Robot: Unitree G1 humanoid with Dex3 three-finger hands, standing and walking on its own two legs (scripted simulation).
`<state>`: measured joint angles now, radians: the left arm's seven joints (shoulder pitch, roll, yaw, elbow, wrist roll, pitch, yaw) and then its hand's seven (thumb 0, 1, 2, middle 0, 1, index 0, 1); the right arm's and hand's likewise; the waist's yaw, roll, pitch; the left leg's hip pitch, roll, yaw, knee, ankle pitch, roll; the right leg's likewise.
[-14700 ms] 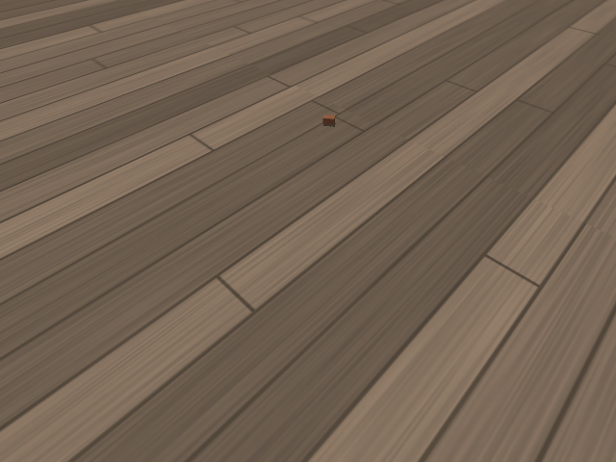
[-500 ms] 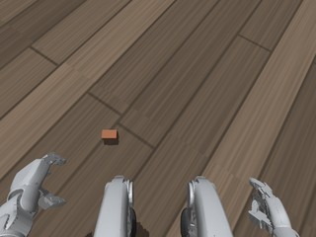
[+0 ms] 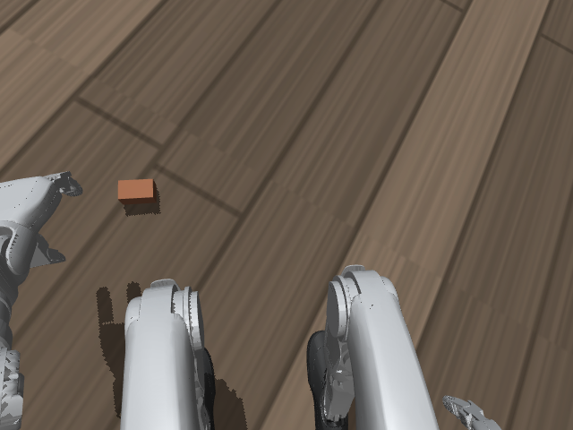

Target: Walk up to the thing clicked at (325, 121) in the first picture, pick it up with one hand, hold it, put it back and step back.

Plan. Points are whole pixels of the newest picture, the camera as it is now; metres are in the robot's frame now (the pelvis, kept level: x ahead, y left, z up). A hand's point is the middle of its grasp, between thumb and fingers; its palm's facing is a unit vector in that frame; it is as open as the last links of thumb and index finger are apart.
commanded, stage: rise first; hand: left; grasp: from above
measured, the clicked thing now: (137, 191) +0.54 +0.26 -0.37
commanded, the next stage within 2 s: none
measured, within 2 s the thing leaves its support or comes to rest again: neither
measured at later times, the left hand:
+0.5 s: hand (70, 207) +0.46 +0.32 -0.20, palm faces -0.47 -0.03 -0.88, open 11.5 cm
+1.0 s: hand (80, 200) +0.48 +0.32 -0.24, palm faces -0.46 -0.04 -0.89, open 12.1 cm
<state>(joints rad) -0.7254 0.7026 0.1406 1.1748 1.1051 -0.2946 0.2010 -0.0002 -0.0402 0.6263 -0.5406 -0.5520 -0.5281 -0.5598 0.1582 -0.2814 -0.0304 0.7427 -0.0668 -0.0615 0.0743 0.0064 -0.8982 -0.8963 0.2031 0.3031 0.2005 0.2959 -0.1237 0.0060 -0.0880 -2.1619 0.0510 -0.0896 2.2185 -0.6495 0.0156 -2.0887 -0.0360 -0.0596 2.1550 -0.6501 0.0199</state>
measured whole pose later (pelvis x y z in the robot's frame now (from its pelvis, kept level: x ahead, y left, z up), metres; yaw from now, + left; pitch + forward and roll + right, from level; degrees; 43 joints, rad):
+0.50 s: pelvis +0.01 +0.00 -0.05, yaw -2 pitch +34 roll -8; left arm -0.92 0.81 0.15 1.39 1.33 -0.33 0.34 0.00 -0.09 0.65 -0.48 -0.58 -0.47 -0.57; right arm 0.12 -0.27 0.03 0.74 -0.16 -0.01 0.13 0.00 -0.92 -0.90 0.20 0.30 0.20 0.30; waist -0.20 -0.02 -0.03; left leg -2.30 0.05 -0.12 2.37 -0.67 0.02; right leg -2.21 -0.03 -0.07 2.30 -0.67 0.03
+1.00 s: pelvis +0.02 +0.00 -0.06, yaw -3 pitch +34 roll -9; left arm -0.95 0.86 0.16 1.42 1.32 -0.31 0.37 0.00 -0.18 0.71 -0.39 -0.68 -0.39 -0.68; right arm 0.13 -0.28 0.05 0.74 -0.19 -0.02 0.14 0.00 -0.92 -0.90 0.20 0.30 0.20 0.30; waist -0.23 -0.03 0.01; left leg -2.34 0.05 -0.14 2.44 -0.71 0.02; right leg -2.25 -0.02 -0.08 2.34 -0.70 0.03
